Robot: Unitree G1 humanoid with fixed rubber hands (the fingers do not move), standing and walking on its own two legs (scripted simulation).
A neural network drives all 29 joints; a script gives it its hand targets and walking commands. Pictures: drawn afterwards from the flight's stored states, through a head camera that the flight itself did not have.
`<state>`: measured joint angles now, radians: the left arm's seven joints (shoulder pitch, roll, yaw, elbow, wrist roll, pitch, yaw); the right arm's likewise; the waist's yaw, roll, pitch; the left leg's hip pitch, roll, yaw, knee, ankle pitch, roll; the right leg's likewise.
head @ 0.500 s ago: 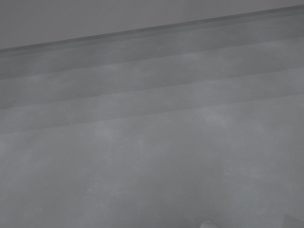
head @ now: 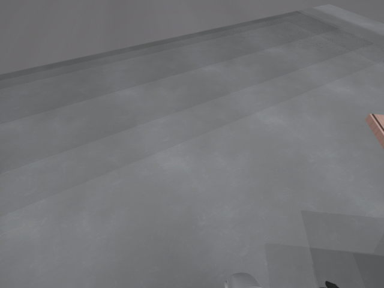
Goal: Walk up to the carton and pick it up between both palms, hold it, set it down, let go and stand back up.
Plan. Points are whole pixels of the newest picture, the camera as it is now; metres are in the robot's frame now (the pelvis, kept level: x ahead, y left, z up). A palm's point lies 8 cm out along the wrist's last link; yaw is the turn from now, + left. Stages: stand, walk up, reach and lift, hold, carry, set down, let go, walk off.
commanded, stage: walk up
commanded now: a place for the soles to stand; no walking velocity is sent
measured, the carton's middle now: out of the picture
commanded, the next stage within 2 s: none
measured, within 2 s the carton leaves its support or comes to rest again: neither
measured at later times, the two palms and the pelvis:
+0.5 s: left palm (153, 258) +0.20 +0.10 -0.07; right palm out of the picture +0.10 -0.43 -0.13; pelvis +0.09 -0.15 +0.00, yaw -24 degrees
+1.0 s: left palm (209, 161) +0.50 -0.04 -0.11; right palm out of the picture +0.10 -0.47 -0.07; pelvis +0.26 -0.22 +0.00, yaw -52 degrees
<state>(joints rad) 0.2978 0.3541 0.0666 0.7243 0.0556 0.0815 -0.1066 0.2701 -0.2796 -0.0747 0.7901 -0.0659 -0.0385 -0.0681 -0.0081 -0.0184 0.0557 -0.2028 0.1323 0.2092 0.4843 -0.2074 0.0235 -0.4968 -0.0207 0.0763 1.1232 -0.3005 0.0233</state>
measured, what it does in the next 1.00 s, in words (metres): walks ahead, turning right: right foot, then left foot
